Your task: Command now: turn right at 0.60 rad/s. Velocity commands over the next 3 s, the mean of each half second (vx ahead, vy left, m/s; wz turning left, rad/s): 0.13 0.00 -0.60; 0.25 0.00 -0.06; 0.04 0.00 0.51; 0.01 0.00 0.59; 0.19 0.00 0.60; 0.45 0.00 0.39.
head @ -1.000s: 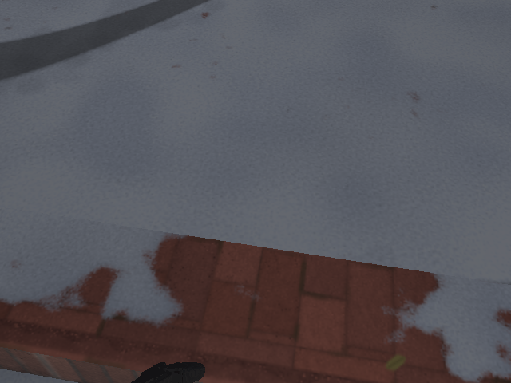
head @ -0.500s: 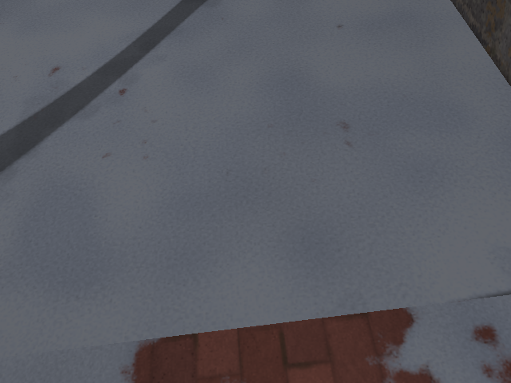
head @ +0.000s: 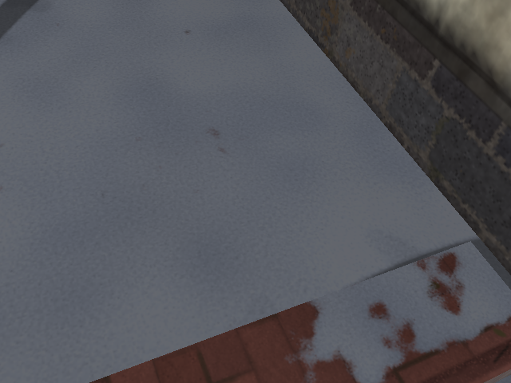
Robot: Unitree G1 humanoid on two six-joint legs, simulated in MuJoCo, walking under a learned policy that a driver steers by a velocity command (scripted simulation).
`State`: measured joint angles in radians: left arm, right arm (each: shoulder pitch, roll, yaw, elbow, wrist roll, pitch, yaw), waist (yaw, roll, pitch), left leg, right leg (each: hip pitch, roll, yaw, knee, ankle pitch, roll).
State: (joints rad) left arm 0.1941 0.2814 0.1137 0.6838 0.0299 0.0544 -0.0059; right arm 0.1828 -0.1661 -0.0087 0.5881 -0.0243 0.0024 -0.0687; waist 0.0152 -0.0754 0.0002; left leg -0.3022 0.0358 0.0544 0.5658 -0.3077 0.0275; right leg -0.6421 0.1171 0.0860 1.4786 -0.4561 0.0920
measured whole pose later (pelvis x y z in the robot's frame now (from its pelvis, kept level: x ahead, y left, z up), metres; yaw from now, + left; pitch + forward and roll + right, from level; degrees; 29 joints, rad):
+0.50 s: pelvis +0.02 -0.04 +0.00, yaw -18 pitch +2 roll +0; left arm 0.36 0.25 0.06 0.68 0.04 -0.02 0.00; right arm 0.21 -0.24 -0.05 0.63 -0.05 -0.03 -0.03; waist 0.04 0.04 -0.08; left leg -0.77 0.04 0.04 1.89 -0.43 0.03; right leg -0.26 0.09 0.02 0.54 -0.31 -0.09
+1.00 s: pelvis +0.24 -0.03 +0.09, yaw -16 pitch +1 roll +0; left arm 0.20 0.22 0.04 0.71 0.05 -0.01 0.01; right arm 0.30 -0.20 -0.03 0.79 -0.02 0.00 -0.03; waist -0.01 -0.03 0.01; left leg -0.59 -0.10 0.09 0.98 -0.41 0.14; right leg -0.61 0.03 0.05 1.52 -0.20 -0.04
